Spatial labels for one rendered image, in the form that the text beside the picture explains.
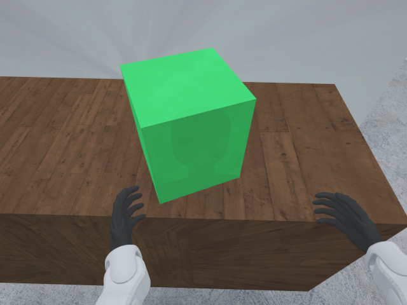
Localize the robot left forearm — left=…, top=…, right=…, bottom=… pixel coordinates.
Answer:
left=95, top=245, right=151, bottom=305

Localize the pedestal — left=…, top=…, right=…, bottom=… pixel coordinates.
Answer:
left=0, top=76, right=407, bottom=292

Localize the robot right forearm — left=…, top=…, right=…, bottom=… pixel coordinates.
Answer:
left=364, top=241, right=407, bottom=305

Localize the carton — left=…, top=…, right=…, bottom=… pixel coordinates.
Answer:
left=120, top=48, right=256, bottom=204

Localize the left robot hand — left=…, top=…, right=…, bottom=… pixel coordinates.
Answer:
left=109, top=186, right=146, bottom=251

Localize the right robot hand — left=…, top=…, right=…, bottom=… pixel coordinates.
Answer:
left=312, top=192, right=384, bottom=253

